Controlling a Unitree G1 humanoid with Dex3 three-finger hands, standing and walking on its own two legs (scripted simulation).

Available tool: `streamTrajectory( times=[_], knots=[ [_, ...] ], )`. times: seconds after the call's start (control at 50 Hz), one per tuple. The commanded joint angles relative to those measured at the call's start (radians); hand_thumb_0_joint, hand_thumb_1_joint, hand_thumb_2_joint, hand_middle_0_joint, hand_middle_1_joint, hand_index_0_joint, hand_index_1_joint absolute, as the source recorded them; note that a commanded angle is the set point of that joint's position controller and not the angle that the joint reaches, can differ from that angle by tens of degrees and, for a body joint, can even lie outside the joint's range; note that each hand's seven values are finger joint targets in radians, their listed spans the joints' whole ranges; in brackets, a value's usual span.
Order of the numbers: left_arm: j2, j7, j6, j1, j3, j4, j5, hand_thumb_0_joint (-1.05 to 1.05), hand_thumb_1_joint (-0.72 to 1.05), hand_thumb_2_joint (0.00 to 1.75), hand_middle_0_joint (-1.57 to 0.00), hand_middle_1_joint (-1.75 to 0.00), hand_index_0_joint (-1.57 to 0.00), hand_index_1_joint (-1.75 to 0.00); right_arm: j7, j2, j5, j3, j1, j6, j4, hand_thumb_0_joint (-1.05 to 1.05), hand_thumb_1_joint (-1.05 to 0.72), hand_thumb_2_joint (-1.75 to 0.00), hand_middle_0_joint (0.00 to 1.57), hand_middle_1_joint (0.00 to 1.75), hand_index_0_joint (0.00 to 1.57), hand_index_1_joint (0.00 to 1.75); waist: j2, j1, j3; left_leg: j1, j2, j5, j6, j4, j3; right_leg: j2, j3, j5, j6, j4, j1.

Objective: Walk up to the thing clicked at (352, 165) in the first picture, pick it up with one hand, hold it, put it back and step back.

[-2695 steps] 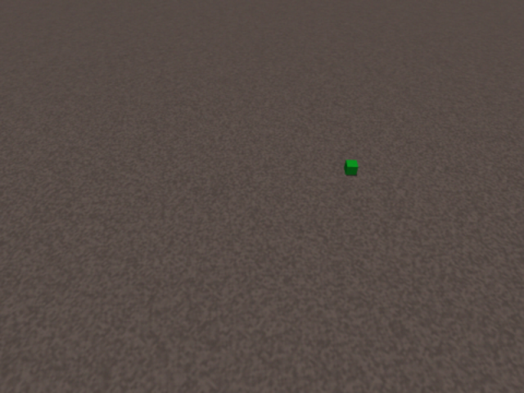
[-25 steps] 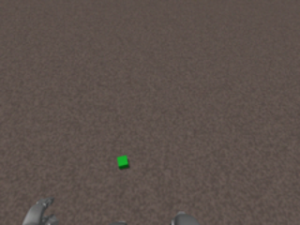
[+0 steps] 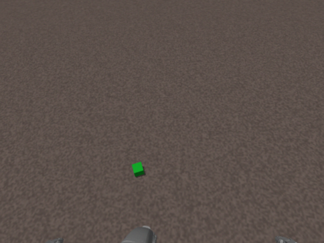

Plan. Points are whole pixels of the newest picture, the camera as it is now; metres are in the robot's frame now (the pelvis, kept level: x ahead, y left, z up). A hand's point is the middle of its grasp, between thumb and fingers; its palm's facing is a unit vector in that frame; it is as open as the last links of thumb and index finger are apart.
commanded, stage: step back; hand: left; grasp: from above
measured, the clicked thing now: (138, 169) +0.60 +0.20 -0.73
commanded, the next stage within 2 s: none
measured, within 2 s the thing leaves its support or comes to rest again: neither
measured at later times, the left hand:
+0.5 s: hand out of the picture -0.06 +0.29 -0.16, palm faces -0.01 -0.93 -0.37, open 7.4 cm
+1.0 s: hand out of the picture -0.19 +0.25 -0.14, palm faces +0.04 -0.91 -0.41, open 7.4 cm
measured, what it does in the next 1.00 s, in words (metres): walks backwards: left foot, then right foot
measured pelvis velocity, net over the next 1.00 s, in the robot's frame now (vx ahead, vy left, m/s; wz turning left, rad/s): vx -0.31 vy -0.03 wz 0.06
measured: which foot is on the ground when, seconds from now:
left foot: up 0.00-0.18, down 0.20-0.66, up 0.68-0.96, down 0.98-1.00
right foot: down 0.00-0.20, up 0.22-0.62, down 0.64-1.00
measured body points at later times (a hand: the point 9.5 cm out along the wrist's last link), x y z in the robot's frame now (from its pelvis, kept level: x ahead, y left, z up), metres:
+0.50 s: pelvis -0.14 +0.01 +0.00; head -0.08 +0.05 +0.45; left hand -0.06 +0.34 -0.13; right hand -0.02 -0.29 -0.09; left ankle -0.07 +0.13 -0.73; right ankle -0.19 -0.15 -0.65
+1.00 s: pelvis -0.31 -0.03 -0.01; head -0.25 -0.02 +0.43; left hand -0.19 +0.29 -0.11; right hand -0.23 -0.34 -0.13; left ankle -0.32 +0.09 -0.73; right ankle -0.24 -0.14 -0.73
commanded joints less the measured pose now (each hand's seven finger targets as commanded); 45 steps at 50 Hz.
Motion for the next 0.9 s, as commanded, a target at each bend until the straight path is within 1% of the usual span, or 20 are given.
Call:
streamTrajectory(
  times=[0.0, 0.1, 0.14, 0.16, 0.18, 0.2, 0.22, 0.26, 0.28, 0.38, 0.48, 0.56, 0.6, 0.62, 0.64, 0.66, 0.7, 0.72, 0.84, 0.88],
  knots=[
    [0.246, 0.029, -0.029, -0.088, 0.073, -0.144, 0.011, 0.0, 0.9, 0.9, -0.2, -0.3, -0.2, -0.3, -0.023, -0.196, -0.003, -0.041, 0.08, -0.037, -0.054, 0.0, -0.9, -0.9, 0.2, 0.3, 0.2, 0.3, -0.147, -0.004, -0.177, -0.001, -0.016, -0.014, -0.019, 0.081, -0.035, -0.217, 0.181, 0.469, -0.199, -0.188, 0.077],
    [0.26, 0.031, -0.01, -0.011, 0.07, -0.149, 0.011, 0.0, 0.9, 0.9, -0.2, -0.3, -0.2, -0.3, -0.021, -0.176, -0.019, -0.043, 0.068, -0.046, -0.082, 0.0, -0.9, -0.9, 0.2, 0.3, 0.2, 0.3, -0.212, 0.031, -0.228, 0.057, 0.06, -0.012, -0.01, -0.336, 0.053, -0.236, 0.187, 0.514, -0.192, -0.11, 0.213],
    [0.273, 0.023, 0.002, -0.059, 0.065, -0.169, -0.006, 0.0, 0.9, 0.9, -0.2, -0.3, -0.2, -0.3, -0.018, -0.176, -0.028, -0.053, 0.155, -0.056, -0.047, 0.0, -0.9, -0.9, 0.2, 0.3, 0.2, 0.3, -0.188, -0.024, -0.254, 0.21, 0.059, 0.218, 0.006, -0.606, 0.106, -0.205, 0.147, 0.468, -0.145, -0.02, 0.143],
    [0.245, 0.019, 0.009, -0.038, 0.055, -0.172, -0.008, 0.0, 0.9, 0.9, -0.2, -0.3, -0.2, -0.3, -0.018, -0.191, -0.038, -0.062, 0.144, -0.062, -0.05, 0.0, -0.9, -0.9, 0.2, 0.3, 0.2, 0.3, -0.135, -0.017, -0.245, 0.278, 0.096, 0.336, 0.021, -0.681, 0.049, -0.167, 0.138, 0.358, -0.101, 0.013, 0.056],
    [0.205, 0.016, 0.013, -0.011, 0.046, -0.181, -0.012, 0.0, 0.9, 0.9, -0.2, -0.3, -0.2, -0.3, -0.016, -0.28, -0.058, -0.085, 0.127, -0.065, -0.064, 0.0, -0.9, -0.9, 0.2, 0.3, 0.2, 0.3, 0.071, -0.008, -0.246, 0.363, 0.297, 0.428, 0.086, -0.706, -0.234, -0.047, 0.087, 0.09, -0.039, 0.142, -0.141],
    [0.23, 0.03, 0.011, -0.081, 0.059, -0.189, -0.015, 0.0, 0.9, 0.9, -0.2, -0.3, -0.2, -0.3, -0.003, -0.388, -0.048, -0.099, 0.077, -0.06, -0.089, 0.0, -0.9, -0.9, 0.2, 0.3, 0.2, 0.3, 0.246, -0.054, -0.208, 0.207, 0.476, 0.566, 0.246, -0.749, -0.427, 0.099, 0.049, -0.331, 0.001, 0.351, -0.173],
    [0.248, 0.04, 0.012, -0.113, 0.072, -0.172, 0.001, 0.0, 0.9, 0.9, -0.2, -0.3, -0.2, -0.3, -0.007, -0.374, -0.051, -0.1, 0.068, -0.066, -0.088, 0.0, -0.9, -0.9, 0.2, 0.3, 0.2, 0.3, 0.187, -0.07, -0.182, 0.131, 0.51, 0.549, 0.299, -0.756, -0.486, 0.099, 0.168, -0.354, -0.003, 0.52, -0.154],
    [0.223, 0.036, 0.015, -0.039, 0.068, -0.14, -0.02, 0.0, 0.9, 0.9, -0.2, -0.3, -0.2, -0.3, -0.018, -0.269, -0.048, -0.064, -0.024, -0.068, -0.098, 0.0, -0.9, -0.9, 0.2, 0.3, 0.2, 0.3, 0.06, 0.012, -0.174, 0.229, 0.377, 0.673, 0.22, -0.673, -0.229, 0.105, 0.207, -0.24, -0.01, 0.636, -0.236],
    [0.226, 0.033, 0.014, 0.006, 0.068, -0.124, -0.022, 0.0, 0.9, 0.9, -0.2, -0.3, -0.2, -0.3, -0.024, -0.254, -0.047, -0.063, -0.036, -0.069, -0.106, 0.0, -0.9, -0.9, 0.2, 0.3, 0.2, 0.3, 0.092, 0.028, -0.164, 0.232, 0.353, 0.667, 0.199, -0.657, -0.175, 0.103, 0.184, -0.198, -0.006, 0.653, -0.246],
    [0.224, 0.022, 0.01, 0.034, 0.072, -0.125, -0.004, 0.0, 0.9, 0.9, -0.2, -0.3, -0.2, -0.3, -0.031, -0.227, -0.033, -0.07, 0.058, -0.071, -0.11, 0.0, -0.9, -0.9, 0.2, 0.3, 0.2, 0.3, 0.122, -0.026, -0.212, 0.438, 0.346, 0.709, 0.231, -0.615, -0.154, 0.092, 0.146, -0.174, 0.058, 0.573, -0.288],
    [0.22, 0.012, 0.013, 0.048, 0.069, -0.12, -0.005, 0.0, 0.9, 0.9, -0.2, -0.3, -0.2, -0.3, -0.029, -0.263, -0.038, -0.079, 0.037, -0.061, -0.139, 0.0, -0.9, -0.9, 0.2, 0.3, 0.2, 0.3, 0.167, -0.042, -0.223, 0.377, 0.39, 0.535, 0.256, -0.642, -0.156, 0.038, 0.088, -0.205, 0.06, 0.351, -0.167],
    [0.222, -0.006, 0.009, 0.164, 0.076, -0.059, -0.005, 0.0, 0.9, 0.9, -0.2, -0.3, -0.2, -0.3, -0.024, -0.297, -0.041, -0.088, -0.019, -0.043, -0.153, 0.0, -0.9, -0.9, 0.2, 0.3, 0.2, 0.3, 0.218, 0.004, -0.27, 0.25, 0.363, 0.359, 0.187, -0.636, -0.125, -0.01, -0.006, -0.124, 0.012, 0.007, 0.045],
    [0.219, -0.008, 0.004, 0.235, 0.086, -0.013, 0.005, 0.0, 0.9, 0.9, -0.2, -0.3, -0.2, -0.3, -0.021, -0.279, -0.033, -0.079, -0.027, -0.027, -0.15, 0.0, -0.9, -0.9, 0.2, 0.3, 0.2, 0.3, 0.177, 0.035, -0.261, 0.106, 0.298, 0.263, 0.125, -0.564, -0.074, 0.005, -0.046, -0.011, -0.014, -0.184, 0.18],
    [0.26, -0.007, -0.001, 0.212, 0.094, -0.031, 0.024, 0.0, 0.9, 0.9, -0.2, -0.3, -0.2, -0.3, -0.019, -0.228, -0.025, -0.065, -0.01, -0.027, -0.153, 0.0, -0.9, -0.9, 0.2, 0.3, 0.2, 0.3, 0.03, 0.028, -0.21, -0.02, 0.207, 0.132, 0.067, -0.448, -0.037, -0.083, 0.129, -0.09, -0.043, -0.254, 0.168],
    [0.383, -0.008, 0.001, 0.138, 0.122, -0.074, 0.025, 0.0, 0.9, 0.9, -0.2, -0.3, -0.2, -0.3, -0.027, -0.172, -0.012, -0.055, -0.065, -0.032, -0.182, 0.0, -0.9, -0.9, 0.2, 0.3, 0.2, 0.3, -0.301, 0.061, -0.143, -0.12, -0.009, -0.048, 0.001, -0.203, 0.038, -0.304, 0.441, -0.197, -0.173, -0.379, -0.013],
    [0.439, -0.002, 0.001, 0.044, 0.127, -0.123, 0.03, 0.0, 0.9, 0.9, -0.2, -0.3, -0.2, -0.3, -0.039, -0.22, -0.022, -0.075, -0.056, -0.027, -0.172, 0.0, -0.9, -0.9, 0.2, 0.3, 0.2, 0.3, -0.311, 0.062, -0.067, -0.048, 0.033, -0.114, -0.026, 0.022, -0.043, -0.457, 0.57, -0.225, -0.288, -0.448, -0.241],
    [0.313, 0.008, -0.01, -0.086, 0.086, -0.151, 0.018, 0.0, 0.9, 0.9, -0.2, -0.3, -0.2, -0.3, -0.034, -0.223, -0.015, -0.07, 0.029, -0.029, -0.115, 0.0, -0.9, -0.9, 0.2, 0.3, 0.2, 0.3, -0.124, -0.027, -0.04, -0.022, -0.012, 0.006, -0.009, 0.126, -0.088, -0.289, 0.275, 0.015, -0.199, -0.319, -0.23],
    [0.289, 0.013, -0.013, -0.118, 0.086, -0.154, 0.026, 0.0, 0.9, 0.9, -0.2, -0.3, -0.2, -0.3, -0.032, -0.208, -0.01, -0.064, 0.067, -0.035, -0.1, 0.0, -0.9, -0.9, 0.2, 0.3, 0.2, 0.3, -0.158, -0.049, -0.073, -0.027, -0.023, 0.04, -0.009, 0.122, -0.064, -0.239, 0.192, 0.13, -0.163, -0.266, -0.158],
    [0.26, 0.033, -0.009, 0.02, 0.082, -0.158, 0.025, 0.0, 0.9, 0.9, -0.2, -0.3, -0.2, -0.3, -0.031, -0.174, -0.024, -0.041, 0.058, -0.053, -0.115, 0.0, -0.9, -0.9, 0.2, 0.3, 0.2, 0.3, -0.195, 0.051, -0.189, -0.057, 0.036, -0.038, -0.027, -0.173, 0.025, -0.258, 0.16, 0.503, -0.189, -0.118, 0.223],
    [0.264, 0.033, 0.001, 0.028, 0.078, -0.159, 0.014, 0.0, 0.9, 0.9, -0.2, -0.3, -0.2, -0.3, -0.029, -0.164, -0.03, -0.042, 0.082, -0.058, -0.107, 0.0, -0.9, -0.9, 0.2, 0.3, 0.2, 0.3, -0.215, 0.047, -0.224, 0.012, 0.057, -0.001, -0.014, -0.361, 0.074, -0.257, 0.156, 0.554, -0.175, -0.065, 0.258]
  ],
)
